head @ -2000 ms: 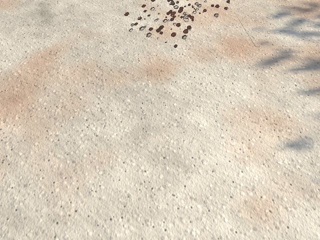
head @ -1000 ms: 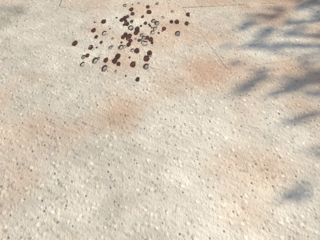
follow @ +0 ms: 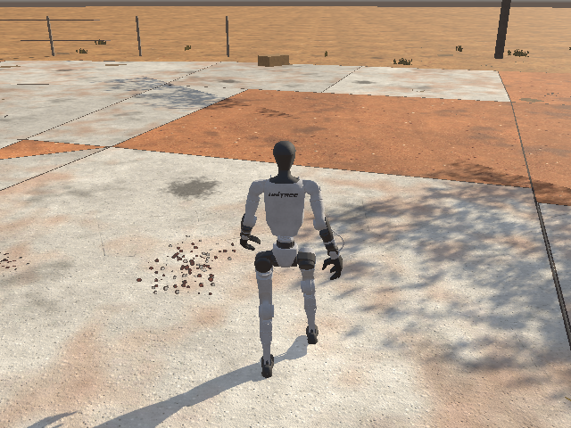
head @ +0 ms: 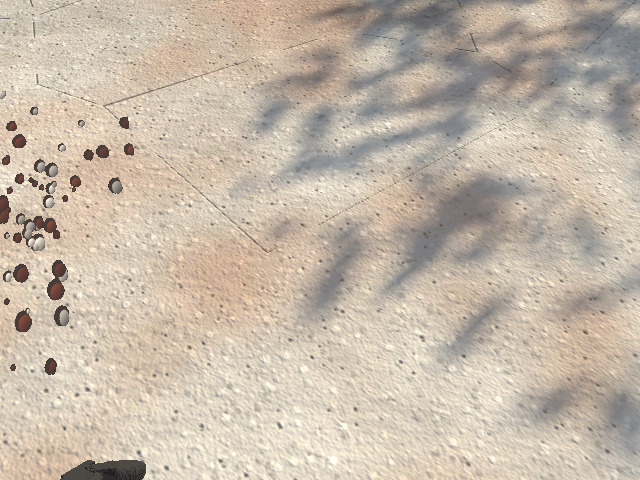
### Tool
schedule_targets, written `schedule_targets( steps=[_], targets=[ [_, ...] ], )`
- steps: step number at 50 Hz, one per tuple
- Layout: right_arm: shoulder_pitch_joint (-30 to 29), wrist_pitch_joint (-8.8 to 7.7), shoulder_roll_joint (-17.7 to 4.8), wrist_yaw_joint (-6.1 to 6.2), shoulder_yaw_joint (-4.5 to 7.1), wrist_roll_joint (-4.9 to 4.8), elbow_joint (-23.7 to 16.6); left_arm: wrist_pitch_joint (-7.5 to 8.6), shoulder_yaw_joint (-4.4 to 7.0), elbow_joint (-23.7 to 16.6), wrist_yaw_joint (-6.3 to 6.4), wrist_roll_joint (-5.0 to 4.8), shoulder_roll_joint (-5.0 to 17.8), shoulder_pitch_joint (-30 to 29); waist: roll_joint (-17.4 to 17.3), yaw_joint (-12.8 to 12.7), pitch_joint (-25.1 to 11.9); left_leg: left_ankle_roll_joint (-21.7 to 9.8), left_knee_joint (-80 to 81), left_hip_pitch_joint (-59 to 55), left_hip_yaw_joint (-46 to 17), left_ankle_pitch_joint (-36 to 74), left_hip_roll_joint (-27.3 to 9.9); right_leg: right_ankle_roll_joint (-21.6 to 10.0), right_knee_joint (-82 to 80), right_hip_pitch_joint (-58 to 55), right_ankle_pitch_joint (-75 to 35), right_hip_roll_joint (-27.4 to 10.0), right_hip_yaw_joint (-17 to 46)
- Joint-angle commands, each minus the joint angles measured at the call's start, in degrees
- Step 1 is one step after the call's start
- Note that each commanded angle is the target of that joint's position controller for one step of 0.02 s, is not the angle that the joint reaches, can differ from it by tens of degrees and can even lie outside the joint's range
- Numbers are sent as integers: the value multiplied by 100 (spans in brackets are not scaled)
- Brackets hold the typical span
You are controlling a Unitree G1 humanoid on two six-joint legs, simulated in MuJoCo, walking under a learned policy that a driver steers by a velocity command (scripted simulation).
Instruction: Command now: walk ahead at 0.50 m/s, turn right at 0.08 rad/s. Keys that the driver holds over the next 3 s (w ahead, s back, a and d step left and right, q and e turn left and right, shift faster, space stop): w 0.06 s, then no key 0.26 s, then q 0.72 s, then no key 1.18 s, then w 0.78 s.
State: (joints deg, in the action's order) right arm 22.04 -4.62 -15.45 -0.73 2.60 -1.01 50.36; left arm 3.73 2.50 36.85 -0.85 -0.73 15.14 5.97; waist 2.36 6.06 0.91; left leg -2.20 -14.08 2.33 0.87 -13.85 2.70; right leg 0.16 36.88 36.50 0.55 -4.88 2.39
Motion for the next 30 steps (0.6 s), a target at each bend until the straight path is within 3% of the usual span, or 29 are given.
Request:
schedule_targets(
  steps=[1,3,4,5,6,7,8,9,10,11,12,14,17,20,23,26,29,30],
  targets=[
    [93,2,-1024,28,213,-42,-189,126,55,-599,-83,-51,283,-736,-663,-22,221,-855,343,48,-831,1643,-1529,-63,-459,-211,-179,185,-184],
    [131,71,-1105,50,237,-52,-119,152,83,-669,-135,-51,368,-808,-718,-107,242,-772,124,-279,-878,1980,-1685,-211,-691,-299,196,245,-197],
    [64,113,-1141,69,246,-36,-104,166,123,-633,-142,-21,455,-635,-755,-257,168,-676,-194,-382,-819,2703,-1648,-300,-856,-614,324,340,-234],
    [-56,150,-1177,92,250,-39,-119,182,202,-493,-128,43,587,-136,-760,-580,-150,-531,-828,-378,-628,3799,-1469,-431,-1113,-1381,142,530,-391],
    [-73,153,-1090,110,209,-20,-158,193,310,-278,-92,124,829,586,-674,-915,-694,-326,-1758,-74,-418,4223,-1169,-611,-1229,-2571,-543,497,-393],
    [-185,106,-794,130,83,156,-388,182,400,-127,-24,259,1257,1519,-42,-1234,-1616,-39,-3411,1119,-224,2538,-808,-1005,-756,-4388,-2527,-624,697],
    [795,27,-190,64,-125,183,-304,116,414,-74,-38,246,1507,1579,1466,-831,-2470,339,-5343,3050,-242,-2183,46,-2080,-792,-6100,-3438,-2087,2738],
    [621,2,-852,46,37,67,-117,37,329,-72,-47,164,1030,1695,735,-1112,-2588,354,-5890,3234,-919,-2390,-122,-1996,-1018,-5743,-3041,-1862,2853],
    [62,11,-991,42,92,-53,-288,21,242,-84,-39,123,858,1250,535,-1025,-1686,371,-5932,3562,-749,-2098,-360,-1782,-1112,-5059,-3290,-1602,1976],
    [-255,44,-877,77,69,-16,-337,19,189,-72,-39,106,712,857,141,-856,-1233,425,-5616,3518,-565,-1719,-594,-1610,-1285,-4340,-3340,-1293,1510],
    [-396,113,-829,109,85,58,-356,20,146,-70,-52,101,581,558,16,-689,-891,483,-5260,3313,-513,-1440,-736,-1519,-1499,-3675,-3209,-1106,1218],
    [-158,294,-562,159,55,81,-268,63,119,15,-75,199,480,216,212,-333,-783,581,-4631,2319,-468,-997,-827,-1444,-1864,-2598,-3105,-853,736],
    [-161,408,-356,217,-3,127,-230,89,140,168,-42,244,565,-93,391,-183,-810,652,-3451,1613,-343,-487,-753,-1433,-2001,-2036,-3073,-696,188],
    [-590,497,-526,207,35,95,-326,16,196,381,48,243,768,41,431,-393,-790,572,-2944,1451,-285,216,-720,-1377,-2182,-2070,-1922,-814,76],
    [-1163,592,-766,192,137,59,-626,-139,273,532,153,184,992,192,348,-596,-414,434,-2991,1926,-270,-241,-732,-1421,-2294,-2244,-434,-1074,286],
    [-1398,636,-716,146,178,52,-811,-275,308,598,236,92,1018,224,287,-669,-230,315,-2791,2195,-158,-652,-716,-1407,-2129,-2624,-37,-1268,414],
    [-1138,601,-630,46,218,49,-788,-397,337,631,309,-29,1026,137,222,-461,-347,105,-1607,1578,152,127,-462,-1038,-1434,-2795,-402,-1065,72],
    [-1037,585,-826,45,285,78,-799,-413,329,713,323,-36,924,378,-40,-462,-387,-75,-1048,1198,-163,1016,-540,-679,-943,-2657,-39,-774,-192]
  ],
)
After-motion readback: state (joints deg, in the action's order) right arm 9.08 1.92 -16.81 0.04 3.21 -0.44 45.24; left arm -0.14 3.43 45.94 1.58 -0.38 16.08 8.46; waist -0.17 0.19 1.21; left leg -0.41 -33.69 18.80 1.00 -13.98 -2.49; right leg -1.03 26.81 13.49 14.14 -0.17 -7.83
